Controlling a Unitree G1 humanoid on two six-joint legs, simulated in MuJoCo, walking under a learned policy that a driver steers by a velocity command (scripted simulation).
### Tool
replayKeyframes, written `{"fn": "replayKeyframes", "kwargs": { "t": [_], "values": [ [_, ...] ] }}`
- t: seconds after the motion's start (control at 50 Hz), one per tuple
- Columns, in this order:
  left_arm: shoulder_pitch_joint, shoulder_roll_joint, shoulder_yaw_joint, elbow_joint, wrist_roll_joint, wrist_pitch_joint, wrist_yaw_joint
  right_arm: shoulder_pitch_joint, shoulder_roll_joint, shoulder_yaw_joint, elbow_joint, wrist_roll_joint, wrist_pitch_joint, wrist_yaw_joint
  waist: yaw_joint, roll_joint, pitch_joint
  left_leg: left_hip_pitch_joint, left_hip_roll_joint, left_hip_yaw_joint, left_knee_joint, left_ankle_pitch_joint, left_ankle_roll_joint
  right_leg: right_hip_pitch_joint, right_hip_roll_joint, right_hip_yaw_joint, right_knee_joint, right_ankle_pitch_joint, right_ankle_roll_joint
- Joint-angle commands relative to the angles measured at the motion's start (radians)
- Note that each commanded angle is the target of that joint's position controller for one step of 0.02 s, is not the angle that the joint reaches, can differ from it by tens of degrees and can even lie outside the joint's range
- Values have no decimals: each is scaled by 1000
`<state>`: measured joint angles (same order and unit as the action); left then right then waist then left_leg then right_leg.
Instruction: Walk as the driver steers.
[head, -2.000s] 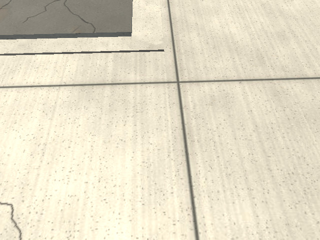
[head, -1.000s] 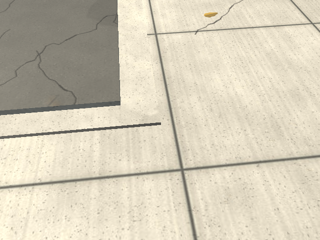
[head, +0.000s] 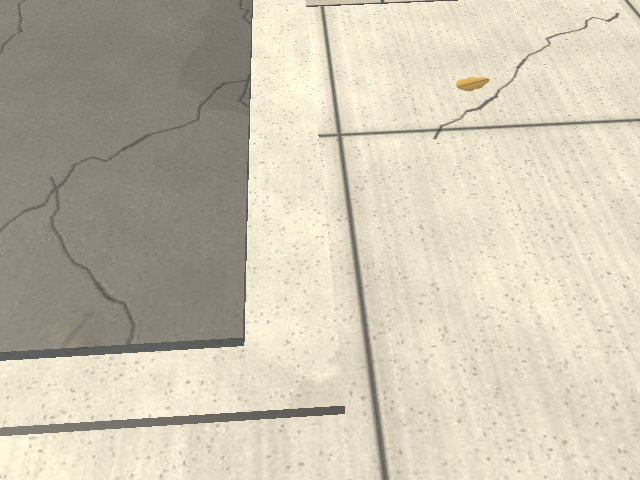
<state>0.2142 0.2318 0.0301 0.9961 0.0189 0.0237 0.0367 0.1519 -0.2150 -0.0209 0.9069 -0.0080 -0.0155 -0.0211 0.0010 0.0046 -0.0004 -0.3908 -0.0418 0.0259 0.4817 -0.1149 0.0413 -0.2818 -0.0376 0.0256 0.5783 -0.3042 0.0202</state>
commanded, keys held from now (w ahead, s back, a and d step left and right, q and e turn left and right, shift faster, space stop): shift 0.08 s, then w+shift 0.38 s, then shift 0.54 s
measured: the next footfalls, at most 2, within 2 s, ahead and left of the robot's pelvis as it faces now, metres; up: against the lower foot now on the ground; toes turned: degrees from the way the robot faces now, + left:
left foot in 0.42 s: +0.20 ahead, +0.17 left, +0.00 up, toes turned +5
right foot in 0.82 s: +0.54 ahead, -0.01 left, +0.00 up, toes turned +2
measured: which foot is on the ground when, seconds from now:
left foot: down 0.00-0.14, up 0.16-0.40, down 0.42-0.84, up 0.86-1.00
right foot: down 0.00-0.44, up 0.46-0.80, down 0.82-1.00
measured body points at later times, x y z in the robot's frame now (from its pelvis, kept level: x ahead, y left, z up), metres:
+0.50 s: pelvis +0.15 +0.06 +0.00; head +0.16 +0.08 +0.45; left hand +0.16 +0.33 -0.15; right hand +0.25 -0.21 -0.12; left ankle +0.16 +0.16 -0.73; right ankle +0.03 -0.11 -0.65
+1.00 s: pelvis +0.37 +0.06 +0.00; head +0.41 +0.06 +0.44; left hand +0.51 +0.31 -0.13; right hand +0.43 -0.20 -0.15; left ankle +0.30 +0.20 -0.67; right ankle +0.50 -0.01 -0.73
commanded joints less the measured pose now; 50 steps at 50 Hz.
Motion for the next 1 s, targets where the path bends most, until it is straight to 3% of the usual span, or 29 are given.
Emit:
{"fn": "replayKeyframes", "kwargs": {
  "t": [0.02,0.08,0.12,0.14,0.16,0.18,0.2,0.26,0.34,0.4,0.42,0.44,0.46,0.48,0.5,0.52,0.54,0.58,0.64,0.72,0.78,0.82,0.84,0.86,0.88,0.9,0.92,0.94,1.0],
  "values": [
    [50,93,16,-3,1,-28,0,-20,-106,-31,-47,0,-11,-11,-10,-88,29,133,67,-82,-96,-232,-7,-147,-47,58,-233,-226,-81],
    [24,83,13,1,-3,-57,0,18,-93,-33,-14,-6,-8,-12,-28,-102,30,199,65,-68,-53,-111,11,-160,-43,55,-250,-169,-51],
    [116,139,34,17,-20,-60,1,26,-129,-48,5,14,-9,-11,13,-85,26,92,17,-23,10,-432,30,-99,-51,88,-267,-398,-97],
    [171,175,46,19,-27,-67,1,-34,-136,-52,-16,27,-18,-5,52,-101,62,-49,12,-16,62,-484,29,-35,-121,191,-332,-523,-148],
    [207,217,63,26,-40,-81,3,-106,-106,-47,-48,40,-37,7,78,-186,101,-180,10,15,187,-342,23,51,-253,364,-437,-572,-213],
    [198,225,71,28,-42,-97,8,-144,-97,-46,-66,45,-56,20,81,-221,134,-294,63,-25,299,-246,36,122,-351,477,-489,-513,-260],
    [198,181,63,24,-34,-112,9,-139,-113,-55,-63,45,-69,28,68,-173,128,-405,99,-64,376,-233,45,214,-363,487,-483,-439,-263],
    [178,135,56,4,-49,-125,-5,-127,-88,-52,-51,41,-97,42,50,-105,82,-395,132,-44,294,-169,40,295,-289,318,-456,-239,-196],
    [160,175,69,-16,-54,-116,-19,-101,-66,-41,-32,42,-93,51,27,-157,83,-38,71,79,135,-127,-3,62,-205,139,-439,-196,-180],
    [128,165,63,-29,-54,-119,-26,123,-118,-68,36,48,-80,36,-95,-119,50,291,23,124,96,-140,14,-104,-178,76,-266,-56,-165],
    [82,131,51,-48,-39,-124,-30,327,-181,-99,92,52,-82,29,-199,-36,-41,536,70,31,73,-186,49,-223,-126,7,31,148,-130],
    [38,20,23,-107,-22,-140,-30,481,-308,-121,117,27,-83,24,-234,293,-119,712,319,-420,-93,-520,151,-487,-19,-78,534,2,-71],
    [37,4,20,-146,-55,-169,-27,449,-266,-96,99,16,-106,41,-180,355,-163,711,439,-878,-302,-766,247,-679,63,68,777,-151,-95],
    [-3,73,31,-159,-85,-187,-36,346,-203,-70,82,14,-115,48,-134,204,-52,647,465,-810,-307,-708,235,-792,-21,102,866,-98,-131],
    [-19,92,32,-160,-79,-191,-41,286,-150,-52,69,7,-116,56,-104,118,-8,561,419,-657,-284,-514,209,-761,-59,82,852,-24,-144],
    [-7,86,34,-150,-59,-183,-38,194,-139,-42,49,-1,-109,63,-50,44,37,438,367,-493,-274,-273,186,-687,-98,64,784,54,-129],
    [11,86,40,-144,-42,-168,-36,135,-123,-32,40,-6,-103,65,-9,54,59,333,320,-355,-270,-13,158,-596,-121,52,705,95,-115],
    [46,68,41,-134,-39,-136,-42,137,-96,-21,54,-5,-92,52,23,78,61,243,266,-181,-272,359,128,-473,-113,11,613,121,-82],
    [-75,29,26,-187,-25,-125,-43,157,-121,-19,72,-1,-88,19,22,46,84,176,198,-31,-280,590,108,-383,-54,-55,308,274,-50],
    [-238,23,15,-232,-28,-125,-67,249,-156,-27,109,13,-79,-8,-33,78,41,250,202,-4,-278,548,95,-220,22,-80,-11,491,-57],
    [-177,93,35,-216,-17,-123,-77,220,-156,-37,118,13,-67,-14,20,97,-7,369,237,-30,-179,597,75,-140,41,-37,-72,458,-98],
    [0,138,59,-146,-6,-128,-73,182,-151,-40,108,10,-48,-10,106,66,-93,415,190,-10,52,661,40,40,71,-58,-130,491,-129],
    [62,180,67,-129,10,-129,-67,217,-134,-35,98,-2,-45,-4,106,-20,-177,302,126,11,261,439,5,243,-33,25,-83,874,-163],
    [87,199,58,-128,34,-118,-60,409,-10,1,132,-14,-45,11,20,-247,-335,2,4,-3,649,-279,-50,577,-303,311,-10,1192,-363],
    [96,114,33,-123,14,-111,-64,462,-23,3,166,9,-48,25,26,-221,-468,-45,-26,-148,804,-583,-63,594,-364,495,-96,1048,-437],
    [9,108,31,-141,-11,-103,-66,374,-96,-18,145,27,-42,28,24,-129,-356,-84,23,-156,835,-546,-64,435,-323,438,-167,752,-396],
    [-91,90,24,-158,-19,-97,-60,249,-117,-26,110,30,-30,15,13,-48,-211,-120,60,-111,798,-480,-69,269,-273,357,-232,516,-335],
    [-142,76,15,-161,-10,-96,-55,196,-116,-32,98,24,-12,0,-6,-17,-130,-98,90,-103,735,-424,-73,114,-249,309,-286,377,-303],
    [-194,92,21,-150,21,-84,-46,208,-74,-31,104,6,24,-27,-56,-103,-71,90,104,-62,462,-379,-71,-135,-144,168,-356,198,-238]
  ]
}}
